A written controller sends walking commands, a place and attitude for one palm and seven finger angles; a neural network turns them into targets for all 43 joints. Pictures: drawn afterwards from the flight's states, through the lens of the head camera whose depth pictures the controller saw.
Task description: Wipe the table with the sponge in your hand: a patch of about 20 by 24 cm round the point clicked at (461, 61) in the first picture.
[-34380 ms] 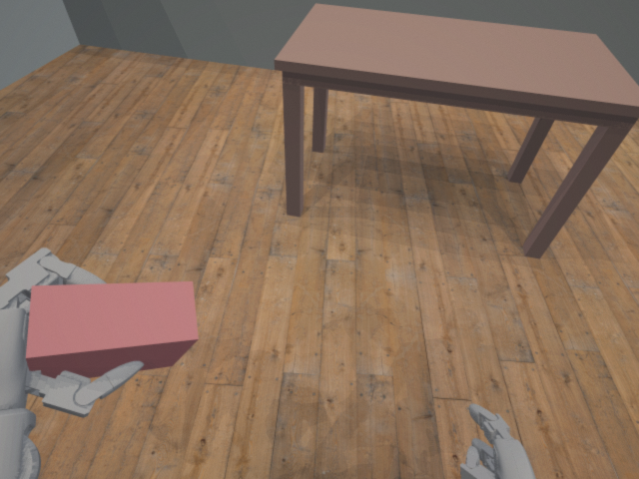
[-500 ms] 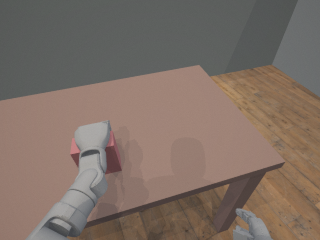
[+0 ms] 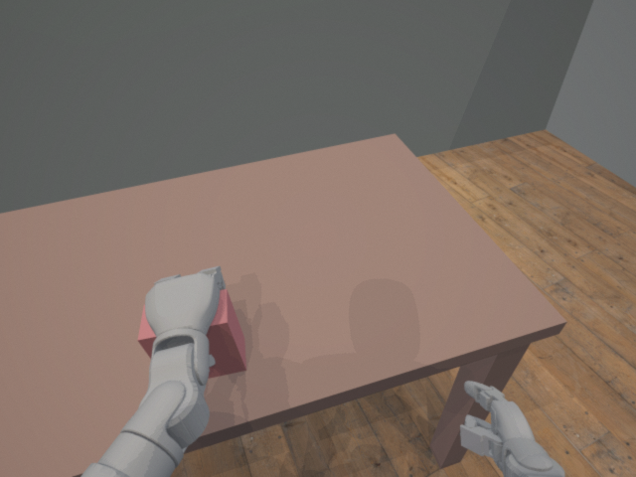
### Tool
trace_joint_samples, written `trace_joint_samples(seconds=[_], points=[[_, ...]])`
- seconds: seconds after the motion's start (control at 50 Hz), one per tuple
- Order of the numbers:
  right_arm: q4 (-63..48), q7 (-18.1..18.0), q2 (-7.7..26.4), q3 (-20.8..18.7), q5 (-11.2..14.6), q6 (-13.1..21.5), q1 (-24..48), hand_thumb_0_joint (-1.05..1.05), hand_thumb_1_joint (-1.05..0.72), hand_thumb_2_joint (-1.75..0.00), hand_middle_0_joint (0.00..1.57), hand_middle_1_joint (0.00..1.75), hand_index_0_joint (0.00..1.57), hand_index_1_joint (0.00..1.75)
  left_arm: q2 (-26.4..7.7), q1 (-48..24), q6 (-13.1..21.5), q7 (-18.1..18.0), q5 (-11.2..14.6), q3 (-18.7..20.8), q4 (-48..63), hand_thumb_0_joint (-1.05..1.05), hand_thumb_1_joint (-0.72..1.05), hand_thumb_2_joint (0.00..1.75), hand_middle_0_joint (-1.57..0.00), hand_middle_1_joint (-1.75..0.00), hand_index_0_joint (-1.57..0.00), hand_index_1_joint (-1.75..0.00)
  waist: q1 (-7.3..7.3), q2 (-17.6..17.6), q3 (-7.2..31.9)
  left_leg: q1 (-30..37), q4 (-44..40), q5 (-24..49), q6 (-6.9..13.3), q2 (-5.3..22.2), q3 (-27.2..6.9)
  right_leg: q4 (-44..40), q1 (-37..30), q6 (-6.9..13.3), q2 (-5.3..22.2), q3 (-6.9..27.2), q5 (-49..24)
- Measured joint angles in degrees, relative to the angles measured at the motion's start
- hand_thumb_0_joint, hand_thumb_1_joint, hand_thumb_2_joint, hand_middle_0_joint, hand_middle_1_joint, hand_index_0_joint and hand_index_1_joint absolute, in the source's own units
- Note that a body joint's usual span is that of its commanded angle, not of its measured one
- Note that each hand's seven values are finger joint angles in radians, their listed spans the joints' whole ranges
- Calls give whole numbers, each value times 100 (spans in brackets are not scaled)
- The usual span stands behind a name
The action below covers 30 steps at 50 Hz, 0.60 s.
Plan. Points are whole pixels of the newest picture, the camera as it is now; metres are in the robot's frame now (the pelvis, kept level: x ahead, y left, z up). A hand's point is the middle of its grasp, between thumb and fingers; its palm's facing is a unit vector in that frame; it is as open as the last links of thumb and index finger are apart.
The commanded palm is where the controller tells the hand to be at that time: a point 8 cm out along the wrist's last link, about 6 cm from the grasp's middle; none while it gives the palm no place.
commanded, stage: slide across to the third lane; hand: left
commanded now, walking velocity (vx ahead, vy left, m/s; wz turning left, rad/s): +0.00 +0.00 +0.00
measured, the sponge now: (201, 347) +0.29 +0.22 -0.01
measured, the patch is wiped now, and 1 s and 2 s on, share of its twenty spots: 0.85 0.85 0.95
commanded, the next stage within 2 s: wipe forward along the third lane in 0.66 s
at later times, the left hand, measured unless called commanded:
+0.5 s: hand (218, 329) +0.29 +0.18 +0.05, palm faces -0.01 -0.06 -1.00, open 10.1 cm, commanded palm +0.27 +0.14 +0.10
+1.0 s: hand (255, 306) +0.33 +0.14 +0.05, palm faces -0.03 -0.05 -1.00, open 10.0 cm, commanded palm +0.31 +0.13 +0.09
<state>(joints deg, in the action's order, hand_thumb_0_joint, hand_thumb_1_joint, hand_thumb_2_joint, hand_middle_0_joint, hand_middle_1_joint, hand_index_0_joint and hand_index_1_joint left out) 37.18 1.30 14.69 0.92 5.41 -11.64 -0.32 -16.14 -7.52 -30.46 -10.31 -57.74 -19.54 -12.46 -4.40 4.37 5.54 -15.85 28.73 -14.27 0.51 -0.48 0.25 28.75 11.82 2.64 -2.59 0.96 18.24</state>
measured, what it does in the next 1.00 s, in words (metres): stands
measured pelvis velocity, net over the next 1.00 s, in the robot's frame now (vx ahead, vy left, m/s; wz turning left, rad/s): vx -0.04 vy -0.02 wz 0.02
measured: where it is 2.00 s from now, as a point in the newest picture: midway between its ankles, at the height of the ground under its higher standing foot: outside the picture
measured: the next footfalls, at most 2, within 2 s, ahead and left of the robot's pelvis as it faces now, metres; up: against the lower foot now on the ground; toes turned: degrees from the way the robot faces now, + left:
none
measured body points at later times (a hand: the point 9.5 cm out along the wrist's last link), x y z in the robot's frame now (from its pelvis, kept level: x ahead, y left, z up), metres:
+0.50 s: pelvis -0.02 +0.00 +0.00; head -0.05 -0.04 +0.45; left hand +0.28 +0.18 +0.10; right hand +0.22 -0.20 -0.09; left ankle +0.01 +0.12 -0.74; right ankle -0.04 -0.09 -0.74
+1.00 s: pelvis -0.04 -0.02 +0.00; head -0.06 -0.05 +0.44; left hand +0.33 +0.14 +0.10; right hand +0.17 -0.24 -0.11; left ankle +0.01 +0.12 -0.74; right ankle -0.04 -0.09 -0.74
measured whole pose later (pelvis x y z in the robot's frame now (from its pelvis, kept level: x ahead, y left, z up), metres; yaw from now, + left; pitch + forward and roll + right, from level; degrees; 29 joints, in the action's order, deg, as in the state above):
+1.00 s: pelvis -0.04 -0.02 +0.00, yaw +1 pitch +2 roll +0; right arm 43.6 -0.6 13.2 0.5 4.9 -10.7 -1.7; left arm -6.1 -32.0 -31.7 -13.7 -54.7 -22.9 -42.3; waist -2.5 3.3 6.1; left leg -20.6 30.1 -11.4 -0.6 0.3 -1.5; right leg 31.9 17.0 4.0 -3.5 -0.8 16.6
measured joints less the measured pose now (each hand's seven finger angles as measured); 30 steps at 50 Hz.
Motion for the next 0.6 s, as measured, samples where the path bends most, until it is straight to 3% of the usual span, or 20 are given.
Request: trace_joint_samples(seconds=[0.34,0.6], points=[[136,-1,-48,-24,-39,30,104,1,-90,-90,20,30,20,29,150,-321,-171,216,38,-497,-77,0,-50,108,-68,-139,-71,-138,-74,31,-109,50,0,95,11,-42,-60,46,-52,-8,36,-63,-44],[376,-2,-165,-23,1,154,8,1,-90,-90,20,30,20,29,508,-1146,-129,-5,170,-758,-1086,-1,-51,108,-70,-138,-73,-136,-83,20,-76,-146,63,220,-27,-42,-153,169,144,20,30,-162,-105]])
